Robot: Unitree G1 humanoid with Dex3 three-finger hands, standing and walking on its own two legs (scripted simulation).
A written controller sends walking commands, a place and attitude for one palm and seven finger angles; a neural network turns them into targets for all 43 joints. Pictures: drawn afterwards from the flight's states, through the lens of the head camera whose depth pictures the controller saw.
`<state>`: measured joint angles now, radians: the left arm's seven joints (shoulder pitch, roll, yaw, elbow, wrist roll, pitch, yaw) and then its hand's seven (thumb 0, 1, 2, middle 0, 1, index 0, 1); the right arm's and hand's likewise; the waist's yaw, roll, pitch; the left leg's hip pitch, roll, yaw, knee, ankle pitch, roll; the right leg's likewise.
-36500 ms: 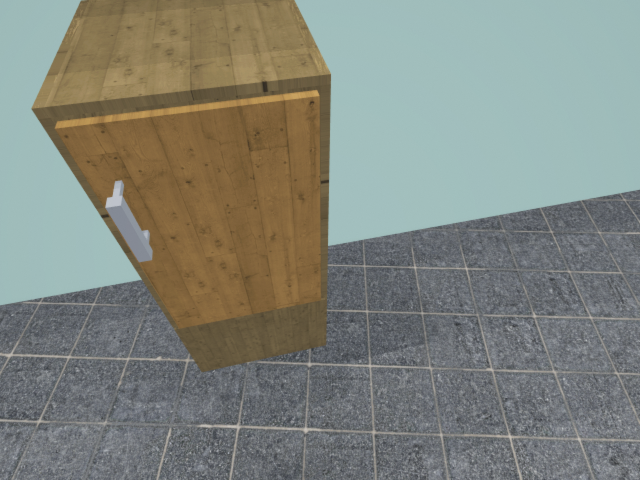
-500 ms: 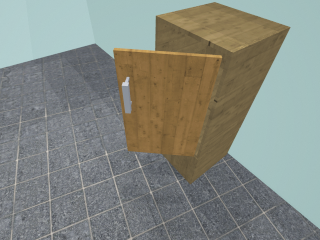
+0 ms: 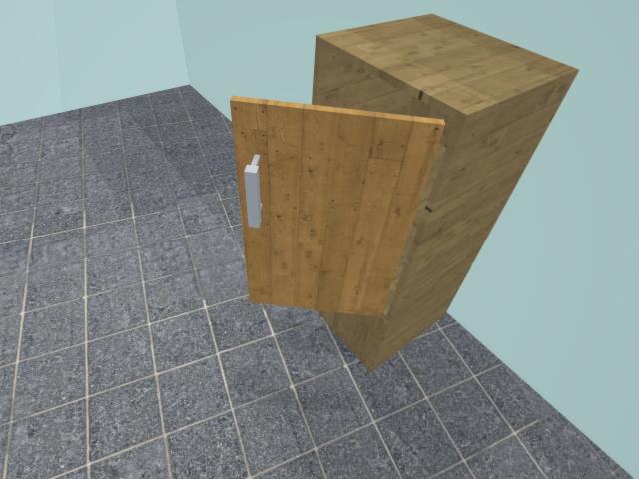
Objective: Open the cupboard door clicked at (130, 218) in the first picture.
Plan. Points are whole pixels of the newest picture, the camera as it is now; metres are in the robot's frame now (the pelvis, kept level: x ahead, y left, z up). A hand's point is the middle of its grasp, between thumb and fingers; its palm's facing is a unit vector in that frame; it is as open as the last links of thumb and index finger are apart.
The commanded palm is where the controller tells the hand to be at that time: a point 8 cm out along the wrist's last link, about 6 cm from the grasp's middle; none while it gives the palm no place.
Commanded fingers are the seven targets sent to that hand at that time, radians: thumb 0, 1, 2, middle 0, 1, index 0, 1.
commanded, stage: shuffle to correct the standing spot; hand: left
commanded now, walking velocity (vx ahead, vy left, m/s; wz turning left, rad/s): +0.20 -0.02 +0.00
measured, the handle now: (255, 191) +0.62 +0.17 -0.01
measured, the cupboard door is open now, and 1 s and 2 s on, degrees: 47 47 47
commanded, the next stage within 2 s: come to a stop and stand still in 0.14 s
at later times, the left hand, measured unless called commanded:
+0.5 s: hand out of the picture +0.07 +0.15 -0.17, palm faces +0.02 -0.98 -0.19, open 7.3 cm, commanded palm none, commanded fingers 0.00 0.90 0.90 -0.20 -0.30 -0.20 -0.30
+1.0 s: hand out of the picture +0.02 +0.15 -0.17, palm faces +0.05 -0.99 -0.16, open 7.3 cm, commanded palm none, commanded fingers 0.00 0.90 0.90 -0.20 -0.30 -0.20 -0.30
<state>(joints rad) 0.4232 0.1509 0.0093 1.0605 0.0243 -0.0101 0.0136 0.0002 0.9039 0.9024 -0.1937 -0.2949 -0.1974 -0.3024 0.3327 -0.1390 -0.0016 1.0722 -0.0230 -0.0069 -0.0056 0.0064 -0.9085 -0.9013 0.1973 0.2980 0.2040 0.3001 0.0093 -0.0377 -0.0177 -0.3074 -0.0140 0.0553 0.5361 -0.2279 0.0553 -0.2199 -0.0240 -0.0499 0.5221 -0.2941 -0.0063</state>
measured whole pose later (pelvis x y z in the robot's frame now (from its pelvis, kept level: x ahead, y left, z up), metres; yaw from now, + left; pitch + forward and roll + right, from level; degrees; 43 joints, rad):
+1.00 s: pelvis +0.02 -0.02 +0.01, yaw -1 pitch -2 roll +0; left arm 0.33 0.14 0.01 1.06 0.02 0.00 0.03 0.00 0.91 0.90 -0.19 -0.29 -0.20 -0.30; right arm 0.31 -0.13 0.01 1.10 -0.02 0.00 -0.02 0.01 -0.92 -0.90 0.20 0.30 0.20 0.30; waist 0.01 -0.03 0.02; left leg -0.21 0.00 0.06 0.44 -0.19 0.02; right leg -0.23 -0.02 -0.11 0.44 -0.17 -0.03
